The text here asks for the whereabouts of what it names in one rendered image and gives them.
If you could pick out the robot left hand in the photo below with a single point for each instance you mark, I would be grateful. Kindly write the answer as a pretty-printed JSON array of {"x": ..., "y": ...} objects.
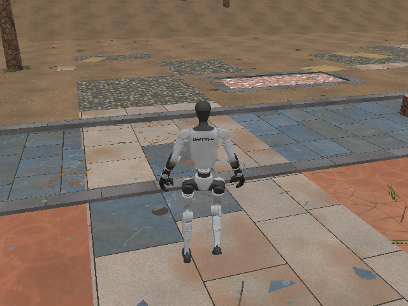
[{"x": 163, "y": 181}]

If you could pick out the robot right hand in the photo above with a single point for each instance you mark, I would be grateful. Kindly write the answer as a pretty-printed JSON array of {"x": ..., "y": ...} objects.
[{"x": 235, "y": 179}]

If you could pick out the left robot forearm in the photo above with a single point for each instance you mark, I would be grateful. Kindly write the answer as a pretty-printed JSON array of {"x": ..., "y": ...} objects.
[{"x": 168, "y": 168}]

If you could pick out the robot right upper arm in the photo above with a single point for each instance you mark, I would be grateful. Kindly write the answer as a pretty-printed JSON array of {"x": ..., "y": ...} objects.
[{"x": 228, "y": 146}]

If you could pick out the right robot forearm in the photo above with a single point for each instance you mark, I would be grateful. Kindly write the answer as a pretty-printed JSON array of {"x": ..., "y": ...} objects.
[{"x": 236, "y": 167}]

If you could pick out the robot right thigh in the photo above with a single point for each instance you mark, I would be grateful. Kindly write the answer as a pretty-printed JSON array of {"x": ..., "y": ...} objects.
[{"x": 218, "y": 187}]

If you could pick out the robot left upper arm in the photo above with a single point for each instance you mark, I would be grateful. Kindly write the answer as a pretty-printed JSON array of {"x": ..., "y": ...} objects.
[{"x": 178, "y": 146}]

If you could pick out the humanoid robot head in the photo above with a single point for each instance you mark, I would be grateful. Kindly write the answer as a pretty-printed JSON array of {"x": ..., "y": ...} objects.
[{"x": 203, "y": 109}]

